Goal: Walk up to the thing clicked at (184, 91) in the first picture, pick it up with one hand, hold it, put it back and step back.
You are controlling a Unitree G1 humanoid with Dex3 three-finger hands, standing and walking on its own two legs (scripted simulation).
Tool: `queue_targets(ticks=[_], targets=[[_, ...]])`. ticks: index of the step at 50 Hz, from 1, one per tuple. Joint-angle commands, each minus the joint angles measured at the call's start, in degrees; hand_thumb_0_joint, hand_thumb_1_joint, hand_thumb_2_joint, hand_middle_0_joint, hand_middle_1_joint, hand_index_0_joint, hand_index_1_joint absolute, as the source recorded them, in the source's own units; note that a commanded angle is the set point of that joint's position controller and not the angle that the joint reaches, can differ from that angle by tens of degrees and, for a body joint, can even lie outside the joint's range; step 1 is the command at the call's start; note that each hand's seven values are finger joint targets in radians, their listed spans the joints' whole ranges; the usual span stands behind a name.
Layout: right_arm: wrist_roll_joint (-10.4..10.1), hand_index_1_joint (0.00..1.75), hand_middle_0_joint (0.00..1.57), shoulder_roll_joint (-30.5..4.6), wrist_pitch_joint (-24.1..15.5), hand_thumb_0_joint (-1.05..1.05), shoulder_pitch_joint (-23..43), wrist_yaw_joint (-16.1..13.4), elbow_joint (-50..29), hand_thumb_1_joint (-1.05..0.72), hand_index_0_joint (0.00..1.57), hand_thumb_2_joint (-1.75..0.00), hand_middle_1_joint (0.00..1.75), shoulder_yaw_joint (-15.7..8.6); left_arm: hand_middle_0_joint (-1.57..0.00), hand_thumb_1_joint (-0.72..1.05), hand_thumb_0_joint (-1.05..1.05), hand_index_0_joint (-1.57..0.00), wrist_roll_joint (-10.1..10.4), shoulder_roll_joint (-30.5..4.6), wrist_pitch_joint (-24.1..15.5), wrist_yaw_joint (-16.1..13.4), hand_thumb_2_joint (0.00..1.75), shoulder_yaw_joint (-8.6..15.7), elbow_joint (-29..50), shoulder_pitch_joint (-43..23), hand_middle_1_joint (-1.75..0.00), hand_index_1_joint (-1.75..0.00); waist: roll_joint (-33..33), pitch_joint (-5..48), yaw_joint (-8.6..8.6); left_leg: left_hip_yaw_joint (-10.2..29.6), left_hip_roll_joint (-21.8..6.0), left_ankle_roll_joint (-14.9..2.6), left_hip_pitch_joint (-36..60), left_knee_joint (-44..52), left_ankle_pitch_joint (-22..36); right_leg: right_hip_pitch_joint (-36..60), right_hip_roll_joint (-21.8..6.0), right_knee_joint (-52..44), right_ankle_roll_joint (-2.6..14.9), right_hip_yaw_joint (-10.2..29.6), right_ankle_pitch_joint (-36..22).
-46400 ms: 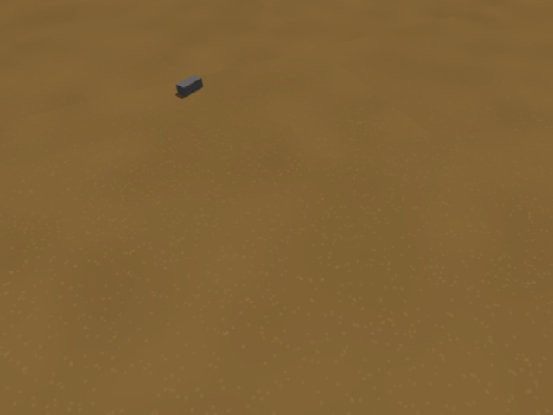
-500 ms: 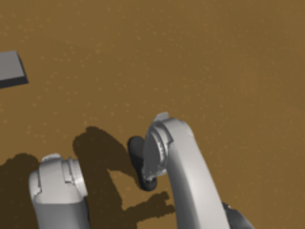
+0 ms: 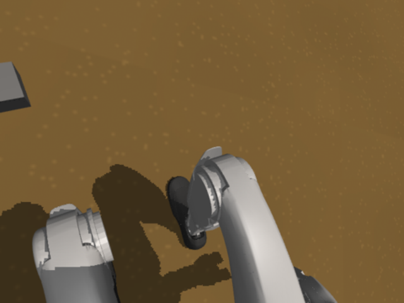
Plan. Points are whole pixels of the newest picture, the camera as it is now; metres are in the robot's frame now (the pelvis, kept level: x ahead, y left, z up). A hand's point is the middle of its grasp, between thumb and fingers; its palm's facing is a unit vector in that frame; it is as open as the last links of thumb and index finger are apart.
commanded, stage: rise first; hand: left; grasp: from above
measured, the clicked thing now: out of the picture +0.58 +0.26 -0.31
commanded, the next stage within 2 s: none
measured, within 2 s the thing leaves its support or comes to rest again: neither
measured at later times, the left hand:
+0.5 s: hand out of the picture +0.54 +0.29 -0.18, palm faces -0.44 -0.06 -0.89, open 14.2 cm
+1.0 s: hand out of the picture +0.54 +0.29 -0.18, palm faces -0.44 -0.06 -0.89, open 14.2 cm
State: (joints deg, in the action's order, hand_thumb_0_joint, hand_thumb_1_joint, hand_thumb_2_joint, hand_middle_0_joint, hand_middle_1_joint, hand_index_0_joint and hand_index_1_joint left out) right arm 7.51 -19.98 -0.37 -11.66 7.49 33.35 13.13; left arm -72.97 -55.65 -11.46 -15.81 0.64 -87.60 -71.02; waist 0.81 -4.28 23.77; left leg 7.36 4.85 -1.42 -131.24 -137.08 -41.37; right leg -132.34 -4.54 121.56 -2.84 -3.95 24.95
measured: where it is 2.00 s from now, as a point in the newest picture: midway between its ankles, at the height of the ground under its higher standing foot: (150, 260)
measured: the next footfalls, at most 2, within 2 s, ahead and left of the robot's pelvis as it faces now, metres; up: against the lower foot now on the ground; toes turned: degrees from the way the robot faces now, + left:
none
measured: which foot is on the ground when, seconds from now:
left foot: down 0.00-1.00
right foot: down 0.00-1.00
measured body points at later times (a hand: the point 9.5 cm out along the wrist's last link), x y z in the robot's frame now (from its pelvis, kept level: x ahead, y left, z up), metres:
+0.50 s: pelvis +0.00 +0.00 +0.00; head +0.28 +0.09 +0.33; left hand +0.56 +0.29 -0.13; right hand +0.01 -0.27 -0.07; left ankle +0.06 +0.10 -0.31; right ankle +0.17 -0.14 -0.31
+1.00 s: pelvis +0.00 +0.00 +0.00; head +0.28 +0.10 +0.33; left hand +0.56 +0.29 -0.13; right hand +0.01 -0.27 -0.06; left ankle +0.06 +0.10 -0.31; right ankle +0.17 -0.14 -0.31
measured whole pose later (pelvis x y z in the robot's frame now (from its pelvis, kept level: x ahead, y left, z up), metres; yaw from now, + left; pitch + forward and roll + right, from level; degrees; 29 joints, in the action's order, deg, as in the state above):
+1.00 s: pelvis +0.00 +0.00 +0.00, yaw +0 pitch +35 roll -13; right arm 8.1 -20.2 -0.9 -11.7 7.8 33.3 13.4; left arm -73.4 -55.3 -11.2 -16.8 -0.5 -87.8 -71.7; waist 1.3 -3.9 24.1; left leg 7.6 5.0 -1.7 -132.2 -137.8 -41.2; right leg -132.8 -4.5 121.9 -2.7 -4.2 24.9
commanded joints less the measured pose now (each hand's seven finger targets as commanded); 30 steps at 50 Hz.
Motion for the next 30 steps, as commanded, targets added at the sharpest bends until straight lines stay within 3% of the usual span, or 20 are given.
queue_targets(ticks=[1, 8, 13, 16, 19, 22, 24, 25, 26, 30], targets=[[-0.31, 0.3, 0.2, -17.03, 0.6, 0.0, -14.11, -0.78, 0.94, -0.89, 0.2, -0.89, 0.3, -5.75, -0.06, -0.54, 0.0, -0.06, 0.95, -12.57, -0.62, -2.34, 1.01, 1.62, 10.53, -19.26, -1.02, -1.01, -27.01, 42.65, 2.08, -1.91, -1.99, 1.69, 28.65, 18.84, 17.33, 27.38, 2.31, -5.58, 5.05, -5.24, -4.83], [0.24, 0.3, 0.2, -17.12, -0.01, 0.0, -13.67, -0.77, 0.69, -0.89, 0.2, -0.89, 0.3, -5.63, -0.06, -0.54, 0.0, -0.06, 0.65, -11.76, -0.99, -3.11, 1.02, 1.32, 8.5, -19.43, -1.01, -1.01, -24.64, 38.66, 3.36, -2.73, -1.66, 1.01, 24.3, 17.99, 12.24, 26.56, 2.43, -6.84, 4.79, -5.14, -1.33], [0.25, 0.3, 0.2, -17.26, -0.27, 0.0, -13.12, -0.8, 0.91, -0.89, 0.2, -0.89, 0.3, -5.48, -0.06, -0.54, 0.0, -0.06, -0.06, -13.48, -0.84, -3.98, 1.02, 1.63, 9.59, -21.89, -1.01, -1.01, -27.31, 41.72, 3.03, -2.03, -1.97, 1.22, 26.56, 18.76, 12.88, 26.16, 2.41, -5.87, 4.61, -5.3, -2.15], [0.18, 0.3, 0.2, -16.92, -0.43, 0.0, -13.46, -0.67, 1.35, -0.89, 0.2, -0.89, 0.3, -5.45, -0.06, -0.54, 0.0, -0.05, 0.13, -12.39, -0.57, -4.29, 1.02, 1.08, 8.88, -21.68, -1.01, -1.01, -27.52, 42.13, 3.07, -2.09, -1.96, 1.22, 27.17, 18.71, 13.6, 26.35, 2.63, -5.53, 4.58, -5.53, -2.92], [0.1, 0.3, 0.2, -16.96, -0.42, 0.0, -13.17, -0.75, 1.4, -0.89, 0.2, -0.89, 0.3, -5.33, -0.06, -0.55, 0.0, -0.05, 0.22, -12.36, -0.01, -4.19, 1.03, 0.8, 6.99, -19.44, -1.0, -1.01, -25.16, 40.26, 3.03, -2.88, -1.79, 0.76, 24.03, 17.85, 13.0, 27.32, 2.73, -6.14, 4.57, -5.36, -2.71], [0.03, 0.3, 0.2, -17.83, -0.42, 0.0, -13.54, -0.82, 1.04, -0.89, 0.2, -0.89, 0.3, -5.67, -0.06, -0.54, 0.0, -0.06, 0.19, -12.84, 0.63, -4.03, 1.02, 1.47, 7.54, -19.24, -1.01, -1.01, -26.44, 40.55, 2.45, -2.23, -1.91, 1.37, 25.91, 17.93, 15.39, 25.52, 2.23, -5.63, 4.92, -5.43, -3.98], [0.08, 0.3, 0.2, -17.59, -0.47, 0.0, -13.86, -0.73, 0.48, -0.89, 0.2, -0.89, 0.3, -5.58, -0.06, -0.54, 0.0, -0.06, 0.68, -11.86, 0.59, -3.71, 1.01, 1.33, 8.22, -19.62, -1.01, -1.01, -27.06, 40.09, 3.41, -1.48, -2.07, 1.72, 27.31, 18.59, 15.92, 25.16, 2.13, -5.43, 4.9, -5.61, -3.96], [-0.08, 0.3, 0.2, -17.63, -0.31, 0.0, -13.3, -0.79, 0.73, -0.89, 0.2, -0.89, 0.3, -5.67, -0.06, -0.53, 0.0, -0.06, 0.92, -12.05, 0.53, -3.54, 1.01, 1.21, 8.11, -19.61, -1.02, -1.01, -26.27, 40.38, 2.68, -1.51, -2.08, 1.49, 26.82, 18.62, 15.0, 24.97, 2.27, -5.47, 4.93, -5.58, -3.38], [-0.01, 0.3, 0.2, -17.66, -0.35, 0.0, -13.59, -0.76, 0.65, -0.89, 0.2, -0.89, 0.3, -5.56, -0.06, -0.54, 0.0, -0.06, 0.83, -12.06, 0.59, -3.27, 1.01, 1.13, 7.74, -18.96, -1.01, -1.01, -25.7, 39.09, 3.42, -1.9, -2.0, 1.35, 25.95, 18.0, 15.24, 25.86, 2.27, -5.86, 4.87, -5.53, -3.57], [0.13, 0.3, 0.2, -17.26, -0.32, 0.0, -13.45, -0.72, 0.4, -0.89, 0.2, -0.89, 0.3, -5.26, -0.06, -0.54, 0.0, -0.06, 1.3, -12.05, 0.17, -2.84, 1.02, 1.13, 8.44, -18.45, -1.01, -1.01, -24.51, 39.19, 2.96, -2.96, -1.69, 0.88, 23.67, 17.48, 13.41, 27.86, 2.53, -6.35, 4.8, -5.17, -2.44]])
